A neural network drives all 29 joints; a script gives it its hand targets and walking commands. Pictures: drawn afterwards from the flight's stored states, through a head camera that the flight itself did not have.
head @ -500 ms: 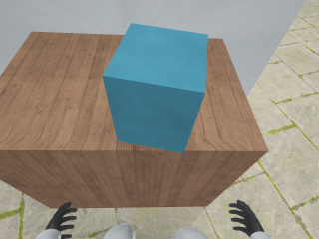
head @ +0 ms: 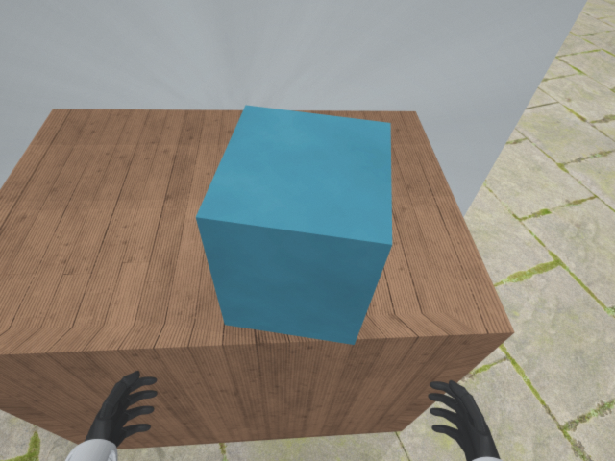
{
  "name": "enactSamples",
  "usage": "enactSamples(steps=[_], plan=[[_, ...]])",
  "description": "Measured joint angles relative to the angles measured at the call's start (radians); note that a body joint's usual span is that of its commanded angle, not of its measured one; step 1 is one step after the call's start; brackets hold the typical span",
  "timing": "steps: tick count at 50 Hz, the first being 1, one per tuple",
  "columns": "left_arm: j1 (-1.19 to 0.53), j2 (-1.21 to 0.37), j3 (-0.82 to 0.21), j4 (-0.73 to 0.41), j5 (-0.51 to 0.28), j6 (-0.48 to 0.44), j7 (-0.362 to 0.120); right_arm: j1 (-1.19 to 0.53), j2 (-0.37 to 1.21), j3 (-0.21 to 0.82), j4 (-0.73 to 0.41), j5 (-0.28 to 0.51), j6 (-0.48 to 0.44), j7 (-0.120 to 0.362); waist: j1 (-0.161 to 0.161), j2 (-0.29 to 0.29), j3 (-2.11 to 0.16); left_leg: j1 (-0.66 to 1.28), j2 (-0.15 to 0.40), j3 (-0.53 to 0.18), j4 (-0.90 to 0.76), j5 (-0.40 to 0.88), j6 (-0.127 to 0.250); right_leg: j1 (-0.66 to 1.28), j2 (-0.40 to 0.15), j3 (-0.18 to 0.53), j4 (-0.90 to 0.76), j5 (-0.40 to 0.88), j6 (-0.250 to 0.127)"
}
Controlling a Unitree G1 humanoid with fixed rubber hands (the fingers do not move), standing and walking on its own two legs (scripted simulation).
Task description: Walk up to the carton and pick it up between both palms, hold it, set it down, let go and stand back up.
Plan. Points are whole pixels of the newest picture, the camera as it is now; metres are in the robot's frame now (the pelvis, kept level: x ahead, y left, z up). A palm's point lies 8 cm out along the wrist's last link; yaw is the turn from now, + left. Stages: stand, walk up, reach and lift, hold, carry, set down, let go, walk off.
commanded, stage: reach and lift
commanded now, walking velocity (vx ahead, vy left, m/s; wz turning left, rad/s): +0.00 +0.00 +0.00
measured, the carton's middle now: (302, 230) +0.40 +0.03 +0.06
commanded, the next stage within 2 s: none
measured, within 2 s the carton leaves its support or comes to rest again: neither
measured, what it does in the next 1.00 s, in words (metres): stands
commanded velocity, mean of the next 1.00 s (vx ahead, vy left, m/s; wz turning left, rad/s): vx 0.00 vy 0.00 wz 0.00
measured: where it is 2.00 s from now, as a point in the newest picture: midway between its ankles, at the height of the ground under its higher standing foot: outside the picture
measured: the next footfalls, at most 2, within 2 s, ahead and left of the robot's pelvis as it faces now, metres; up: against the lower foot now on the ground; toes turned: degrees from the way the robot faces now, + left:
none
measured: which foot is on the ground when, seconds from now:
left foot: down 0.00-1.00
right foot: down 0.00-1.00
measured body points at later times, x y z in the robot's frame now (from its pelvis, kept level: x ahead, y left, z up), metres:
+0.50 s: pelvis +0.00 +0.00 +0.00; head +0.00 +0.01 +0.45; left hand +0.16 +0.25 -0.01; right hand +0.17 -0.18 -0.01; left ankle -0.01 +0.11 -0.75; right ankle -0.02 -0.13 -0.75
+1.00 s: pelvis -0.03 +0.00 +0.00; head -0.05 +0.02 +0.45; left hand +0.17 +0.25 +0.04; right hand +0.18 -0.15 +0.05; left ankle -0.01 +0.11 -0.75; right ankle -0.02 -0.13 -0.75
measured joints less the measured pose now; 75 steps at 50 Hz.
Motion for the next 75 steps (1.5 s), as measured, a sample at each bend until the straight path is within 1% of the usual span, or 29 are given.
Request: enactSamples(steps=[4, 9, 16, 23, 35, 42, 46, 52, 60, 64, 68, 75], plan=[[0.030, 0.002, -0.012, -0.047, -0.013, -0.034, -0.014, 0.014, 0.007, 0.011, -0.035, 0.025, -0.021, -0.017, 0.004, 0.004, -0.007, 0.008, -0.002, -0.002, -0.007, -0.005, 0.002, 0.018, -0.002, -0.002, -0.026, 0.004, 0.002], [0.064, 0.004, -0.020, -0.121, -0.029, -0.051, -0.033, 0.043, 0.014, 0.025, -0.104, 0.058, -0.025, -0.043, 0.009, 0.008, -0.013, 0.022, -0.003, -0.005, -0.012, -0.011, 0.004, 0.043, -0.003, -0.006, -0.051, 0.008, 0.004], [0.105, 0.016, -0.022, -0.223, -0.058, -0.057, -0.057, 0.104, 0.030, 0.041, -0.243, 0.091, 0.002, -0.081, 0.016, 0.014, -0.011, 0.035, -0.002, -0.010, -0.013, -0.012, 0.004, 0.065, -0.002, -0.010, -0.071, 0.015, 0.004], [0.136, 0.042, -0.024, -0.300, -0.099, -0.076, -0.075, 0.177, 0.058, 0.060, -0.394, 0.107, 0.041, -0.113, 0.019, 0.020, -0.005, 0.029, 0.001, -0.013, -0.006, -0.006, 0.003, 0.063, 0.001, -0.013, -0.071, 0.024, 0.003], [0.171, 0.096, -0.043, -0.413, -0.168, -0.118, -0.081, 0.273, 0.111, 0.099, -0.601, 0.123, 0.099, -0.162, 0.023, 0.014, -0.001, -0.007, 0.004, -0.016, 0.024, 0.006, 0.007, 0.023, 0.004, -0.016, -0.028, 0.028, 0.001], [0.155, 0.131, -0.067, -0.468, -0.214, -0.114, -0.076, 0.258, 0.137, 0.108, -0.683, 0.132, 0.157, -0.192, 0.037, 0.008, -0.007, -0.032, 0.005, -0.018, 0.057, 0.002, 0.012, -0.004, 0.004, -0.018, 0.011, 0.022, -0.002], [0.106, 0.141, -0.076, -0.470, -0.233, -0.081, -0.070, 0.188, 0.137, 0.105, -0.689, 0.133, 0.219, -0.208, 0.042, 0.008, -0.013, -0.034, 0.005, -0.020, 0.074, -0.003, 0.015, -0.007, 0.004, -0.019, 0.030, 0.014, -0.007], [0.013, 0.134, -0.065, -0.471, -0.244, 0.035, -0.057, 0.057, 0.113, 0.076, -0.670, 0.143, 0.346, -0.218, 0.039, 0.007, -0.039, -0.021, 0.001, -0.017, 0.065, -0.001, 0.015, 0.000, 0.000, -0.017, 0.032, 0.011, -0.004], [-0.072, 0.108, -0.012, -0.527, -0.230, 0.181, -0.068, -0.002, 0.080, 0.050, -0.741, 0.178, 0.466, -0.227, 0.029, 0.005, -0.052, -0.011, -0.002, -0.014, 0.031, 0.005, 0.011, 0.006, -0.003, -0.014, 0.007, 0.014, 0.002], [-0.098, 0.101, 0.011, -0.559, -0.222, 0.231, -0.073, -0.005, 0.063, 0.051, -0.786, 0.195, 0.494, -0.231, 0.022, 0.006, -0.044, -0.013, -0.001, -0.012, 0.022, 0.004, 0.008, 0.004, -0.001, -0.012, -0.006, 0.015, 0.002], [-0.116, 0.097, 0.029, -0.589, -0.213, 0.267, -0.075, -0.012, 0.045, 0.054, -0.820, 0.212, 0.504, -0.235, 0.015, 0.007, -0.033, -0.014, 0.002, -0.010, 0.017, -0.001, 0.005, 0.005, 0.001, -0.010, -0.017, 0.015, 0.002], [-0.161, 0.089, 0.061, -0.621, -0.199, 0.322, -0.080, -0.061, 0.006, 0.057, -0.844, 0.246, 0.512, -0.246, -0.001, 0.008, -0.018, -0.007, 0.003, -0.009, 0.009, -0.006, 0.003, 0.017, 0.003, -0.009, -0.037, 0.017, 0.004]])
